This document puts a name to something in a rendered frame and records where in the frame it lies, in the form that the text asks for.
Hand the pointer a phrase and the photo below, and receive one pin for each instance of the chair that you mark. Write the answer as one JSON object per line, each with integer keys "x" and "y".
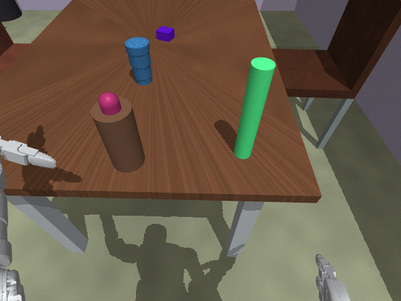
{"x": 9, "y": 51}
{"x": 362, "y": 35}

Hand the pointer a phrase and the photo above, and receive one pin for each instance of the left robot hand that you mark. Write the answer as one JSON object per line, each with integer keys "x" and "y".
{"x": 20, "y": 153}

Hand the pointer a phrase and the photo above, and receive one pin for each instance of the left robot arm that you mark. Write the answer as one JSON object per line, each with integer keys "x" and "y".
{"x": 10, "y": 286}

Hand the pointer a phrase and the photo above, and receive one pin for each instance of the table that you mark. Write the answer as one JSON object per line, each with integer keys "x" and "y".
{"x": 187, "y": 117}

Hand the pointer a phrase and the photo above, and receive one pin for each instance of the right robot hand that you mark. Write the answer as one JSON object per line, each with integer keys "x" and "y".
{"x": 330, "y": 288}

